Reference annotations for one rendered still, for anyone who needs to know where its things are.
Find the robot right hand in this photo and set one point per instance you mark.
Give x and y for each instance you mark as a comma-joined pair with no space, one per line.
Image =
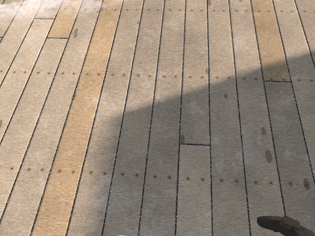
284,224

